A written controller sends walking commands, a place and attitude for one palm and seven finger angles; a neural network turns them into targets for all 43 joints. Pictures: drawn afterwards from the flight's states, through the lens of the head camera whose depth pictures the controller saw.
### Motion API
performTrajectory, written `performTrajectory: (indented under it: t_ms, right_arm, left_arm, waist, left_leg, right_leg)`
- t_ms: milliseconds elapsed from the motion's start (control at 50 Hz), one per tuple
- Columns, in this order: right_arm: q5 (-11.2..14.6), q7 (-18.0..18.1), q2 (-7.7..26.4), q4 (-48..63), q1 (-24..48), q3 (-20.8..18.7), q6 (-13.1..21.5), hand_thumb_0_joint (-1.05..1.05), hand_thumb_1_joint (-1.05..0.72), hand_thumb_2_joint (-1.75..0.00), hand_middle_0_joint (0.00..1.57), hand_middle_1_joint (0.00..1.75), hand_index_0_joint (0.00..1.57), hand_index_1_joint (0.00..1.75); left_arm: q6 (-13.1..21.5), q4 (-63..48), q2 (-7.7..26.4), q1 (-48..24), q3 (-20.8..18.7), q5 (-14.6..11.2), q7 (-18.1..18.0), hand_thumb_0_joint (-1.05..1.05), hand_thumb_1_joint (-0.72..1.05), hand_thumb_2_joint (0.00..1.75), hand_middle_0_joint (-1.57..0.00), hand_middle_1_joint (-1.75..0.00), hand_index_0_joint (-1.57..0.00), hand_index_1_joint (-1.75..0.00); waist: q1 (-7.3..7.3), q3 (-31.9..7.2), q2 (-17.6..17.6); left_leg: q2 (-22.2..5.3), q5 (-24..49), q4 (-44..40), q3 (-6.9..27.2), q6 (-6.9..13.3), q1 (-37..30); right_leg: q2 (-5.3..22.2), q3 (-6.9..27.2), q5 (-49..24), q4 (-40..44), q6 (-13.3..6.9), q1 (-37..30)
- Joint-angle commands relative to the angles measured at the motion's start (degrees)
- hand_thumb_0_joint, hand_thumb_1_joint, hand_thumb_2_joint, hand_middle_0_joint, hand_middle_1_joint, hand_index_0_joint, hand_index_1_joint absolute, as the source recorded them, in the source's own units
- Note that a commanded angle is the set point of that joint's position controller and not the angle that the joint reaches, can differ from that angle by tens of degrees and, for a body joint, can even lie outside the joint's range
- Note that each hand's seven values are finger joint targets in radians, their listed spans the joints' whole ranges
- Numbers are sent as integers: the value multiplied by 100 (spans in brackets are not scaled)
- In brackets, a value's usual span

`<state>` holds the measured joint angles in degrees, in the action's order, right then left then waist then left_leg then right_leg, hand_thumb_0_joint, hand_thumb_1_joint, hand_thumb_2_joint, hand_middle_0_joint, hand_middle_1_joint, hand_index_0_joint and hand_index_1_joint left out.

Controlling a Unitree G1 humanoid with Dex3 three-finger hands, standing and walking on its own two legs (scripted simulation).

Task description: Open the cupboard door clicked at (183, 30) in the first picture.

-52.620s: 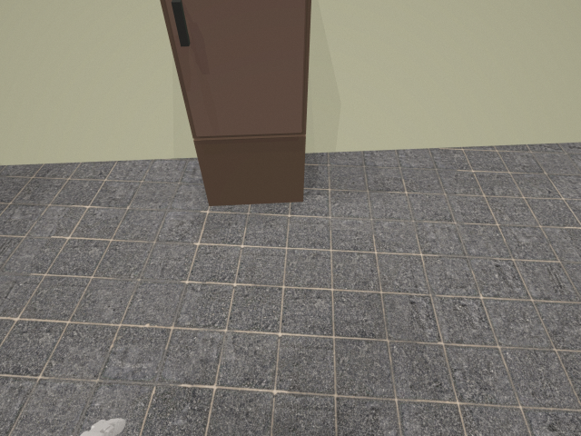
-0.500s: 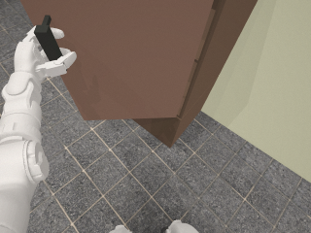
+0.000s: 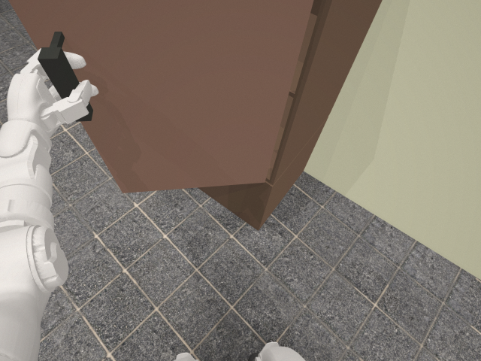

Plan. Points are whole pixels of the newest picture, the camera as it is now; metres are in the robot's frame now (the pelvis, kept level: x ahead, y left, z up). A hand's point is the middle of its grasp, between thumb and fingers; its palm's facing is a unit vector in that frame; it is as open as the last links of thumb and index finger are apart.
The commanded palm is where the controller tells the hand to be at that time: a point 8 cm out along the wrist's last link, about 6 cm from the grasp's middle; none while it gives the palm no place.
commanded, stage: pull the door open along its arc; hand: left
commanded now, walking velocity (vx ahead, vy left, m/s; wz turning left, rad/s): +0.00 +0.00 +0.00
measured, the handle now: (71, 78) +0.56 +0.23 +0.12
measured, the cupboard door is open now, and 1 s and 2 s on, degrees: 44 82 83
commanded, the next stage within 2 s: open thumb and fingers to let go in 0.92 s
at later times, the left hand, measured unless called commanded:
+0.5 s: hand (101, 174) +0.37 +0.16 +0.13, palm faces +0.19 -0.97 +0.12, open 6.6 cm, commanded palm +0.31 +0.23 +0.12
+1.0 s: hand (161, 229) +0.28 +0.08 +0.13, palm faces +0.39 -0.92 +0.03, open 6.5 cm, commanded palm +0.24 +0.13 +0.12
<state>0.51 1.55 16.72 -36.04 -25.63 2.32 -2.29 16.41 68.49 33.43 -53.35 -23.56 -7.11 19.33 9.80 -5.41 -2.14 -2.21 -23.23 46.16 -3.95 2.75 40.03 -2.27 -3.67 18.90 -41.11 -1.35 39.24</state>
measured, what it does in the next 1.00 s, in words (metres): stands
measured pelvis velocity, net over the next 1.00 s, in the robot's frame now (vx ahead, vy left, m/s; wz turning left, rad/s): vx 0.00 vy -0.05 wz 0.05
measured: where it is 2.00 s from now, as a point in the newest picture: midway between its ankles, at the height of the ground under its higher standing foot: outside the picture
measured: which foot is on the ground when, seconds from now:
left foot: down 0.00-1.00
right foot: down 0.00-1.00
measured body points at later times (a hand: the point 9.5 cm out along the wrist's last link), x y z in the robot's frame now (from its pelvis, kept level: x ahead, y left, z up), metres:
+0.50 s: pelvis +0.01 -0.01 +0.02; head +0.03 -0.02 +0.47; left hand +0.35 +0.21 +0.12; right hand +0.16 -0.25 -0.08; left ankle -0.02 +0.08 -0.71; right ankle +0.00 -0.11 -0.71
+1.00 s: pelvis +0.00 -0.05 +0.03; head -0.01 -0.07 +0.48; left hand +0.26 +0.13 +0.13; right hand +0.17 -0.27 -0.08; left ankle -0.02 +0.08 -0.71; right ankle +0.00 -0.11 -0.71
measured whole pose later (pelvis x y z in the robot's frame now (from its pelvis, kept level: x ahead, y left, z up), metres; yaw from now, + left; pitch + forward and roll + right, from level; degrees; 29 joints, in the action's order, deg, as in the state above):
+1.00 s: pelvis +0.00 -0.05 +0.03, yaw +3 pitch +0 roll +0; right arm -1.7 2.2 12.6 -34.7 -12.3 1.1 -2.8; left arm -1.2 -3.3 -2.7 5.9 3.9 -3.4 -22.2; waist -0.1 -2.3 -3.4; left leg -1.8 -17.7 31.6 -2.1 -0.7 13.7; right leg -2.6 -5.2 16.9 -31.0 -4.4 14.2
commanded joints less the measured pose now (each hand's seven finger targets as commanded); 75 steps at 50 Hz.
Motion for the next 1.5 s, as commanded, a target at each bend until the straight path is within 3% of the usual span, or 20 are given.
performTrajectory:
  t_ms: [0,40,80,260,280,300,320,360,500,540,580,700,820,940,1000,1060,1180,1300,1400,1480]
  right_arm:
    - [53,55,1004,549,-626,-370,35,0,-90,-90,20,30,20,30]
    - [90,42,983,671,-509,-392,20,0,-90,-90,20,30,20,30]
    - [129,31,948,784,-384,-406,21,0,-90,-90,20,30,20,30]
    - [249,-69,754,1305,345,-437,187,0,-90,-90,20,30,20,30]
    - [237,-119,533,1367,611,-414,270,0,-90,-90,20,30,20,30]
    - [225,-154,532,1338,699,-410,321,0,-90,-90,20,30,20,30]
    - [235,-178,520,1328,759,-419,362,0,-90,-90,20,30,20,30]
    - [208,-200,508,1266,851,-438,393,0,-90,-90,20,30,20,30]
    - [30,-171,206,1173,1490,-377,338,0,-90,-90,20,30,20,30]
    - [-35,-148,149,1161,1653,-340,266,0,-90,-90,20,30,20,30]
    - [-66,-102,136,1139,1782,-321,185,0,-90,-90,20,30,20,30]
    - [-124,89,44,1098,2059,-238,102,0,-90,-90,20,30,20,30]
    - [-164,133,-16,1127,2232,-204,167,0,-90,-90,20,30,20,30]
    - [-220,59,-57,1181,2290,-219,276,0,-90,-90,20,30,20,30]
    - [-254,109,-33,1015,2328,-209,269,0,-90,-90,20,30,20,30]
    - [-280,171,-77,922,2377,-224,263,0,-90,-90,20,30,20,30]
    - [-237,202,-120,899,2388,-187,250,0,-90,-90,20,30,20,30]
    - [-265,149,-113,978,2336,-190,234,0,-90,-90,20,30,20,30]
    - [-267,110,-123,1018,2377,-187,201,0,-90,-90,20,30,20,30]
    - [-263,89,-148,1038,2417,-194,168,0,-90,-90,20,30,20,30]
  left_arm:
    - [428,-1667,1581,-1602,-292,-277,185,0,90,90,-40,-135,-40,-135]
    - [354,-1962,1439,-1177,-271,-393,227,0,90,90,-40,-135,-40,-135]
    - [336,-2445,1407,-724,-345,-514,229,0,90,90,-40,-135,-40,-135]
    - [-154,-4515,668,2054,-333,-972,122,0,90,90,-40,-135,-40,-135]
    - [-287,-5083,533,2075,-1036,-1245,-660,0,90,90,-40,-135,-40,-135]
    - [-444,-5096,33,2477,-634,-1153,-1044,0,90,90,-40,-135,-40,-135]
    - [-514,-5320,-279,2661,-498,-1146,-1290,0,90,90,-40,-135,-40,-135]
    - [-599,-5654,-515,3036,-443,-1021,-1776,0,90,90,-40,-135,-40,-135]
    - [-971,-7035,-1639,3357,541,-103,-3399,0,90,90,-40,-135,-40,-135]
    - [-1143,-7253,-1891,3421,803,119,-3818,0,90,90,-40,-135,-40,-135]
    - [-1299,-7278,-2085,3459,1087,334,-4133,0,90,90,-40,-135,-40,-135]
    - [-1401,-7642,-2533,3601,1734,421,-4148,0,90,90,-40,-135,-40,-135]
    - [-1361,-8056,-2963,4370,2178,317,-4028,0,90,90,-40,-135,-40,-135]
    - [-1365,-8682,-3518,5045,2899,476,-4180,0,90,90,-40,-135,-40,-135]
    - [-1368,-8526,-3165,4139,2737,653,-4366,0,90,90,-40,-135,-40,-135]
    - [-1338,-8257,-3038,3957,2565,742,-4440,0,69,81,-38,-133,-38,-133]
    - [-1317,-7938,-3446,4016,2802,487,-4260,0,27,63,-35,-128,-35,-128]
    - [-1338,-8014,-3542,4004,2954,600,-4293,0,-15,45,-32,-124,-32,-124]
    - [-1401,-8053,-3705,3827,3160,710,-4390,0,-50,30,-30,-120,-30,-120]
    - [-1419,-8141,-3776,3910,3243,777,-4469,0,-50,30,-28,-110,-28,-110]
  waist:
    - [-382,-2766,-405]
    - [-448,-2636,-184]
    - [-593,-2732,-376]
    - [-1030,-2164,-111]
    - [-1525,-2087,-31]
    - [-1338,-1804,-81]
    - [-1282,-1637,47]
    - [-1254,-1513,465]
    - [-1268,-1452,42]
    - [-1260,-1375,45]
    - [-1147,-1090,444]
    - [-1062,-826,474]
    - [-1138,-681,571]
    - [-1119,-589,641]
    - [-974,-394,689]
    - [-1041,-305,784]
    - [-1083,-595,602]
    - [-1098,-707,681]
    - [-1064,-581,630]
    - [-1108,-660,506]
  left_leg:
    - [55,3076,-409,551,-102,-1858]
    - [59,2960,-503,473,-68,-1750]
    - [61,3247,-552,434,-64,-1887]
    - [90,3531,-864,253,-43,-1975]
    - [156,3380,-917,271,-132,-1760]
    - [148,3175,-1029,235,-185,-1803]
    - [129,3121,-1084,246,-215,-1845]
    - [140,2827,-1099,208,-191,-1797]
    - [158,2455,-1312,186,-213,-2149]
    - [166,2280,-1358,197,-210,-2182]
    - [151,1930,-1448,230,-178,-2167]
    - [191,1556,-1575,216,-146,-2407]
    - [223,1527,-1633,240,-143,-2559]
    - [244,1617,-1602,298,-131,-2713]
    - [275,1420,-1525,335,-112,-2643]
    - [306,1279,-1481,360,-104,-2631]
    - [303,1434,-1605,358,-136,-2775]
    - [267,1684,-1643,369,-121,-2841]
    - [239,1614,-1621,401,-128,-2860]
    - [219,1708,-1612,406,-152,-2900]
  right_leg:
    - [-87,209,-2597,184,6,-1554]
    - [-87,221,-2674,248,19,-1759]
    - [-65,255,-2908,263,-2,-1975]
    - [42,260,-3377,385,-3,-2614]
    - [26,165,-3205,448,7,-2613]
    - [15,129,-2994,496,13,-2546]
    - [15,76,-2881,554,20,-2454]
    - [15,81,-2779,620,30,-2523]
    - [165,177,-2402,780,5,-2688]
    - [201,211,-2260,867,-3,-2750]
    - [248,263,-1924,1080,26,-2756]
    - [345,443,-1640,1470,45,-2937]
    - [427,543,-1800,1640,117,-3115]
    - [484,532,-1942,1640,139,-3089]
    - [541,660,-1501,1771,147,-2844]
    - [619,848,-1069,1987,149,-2822]
    - [540,578,-1492,1771,130,-2965]
    - [473,402,-1870,1566,104,-2964]
    - [415,295,-1510,1530,37,-2750]
    - [389,244,-1497,1461,-18,-2756]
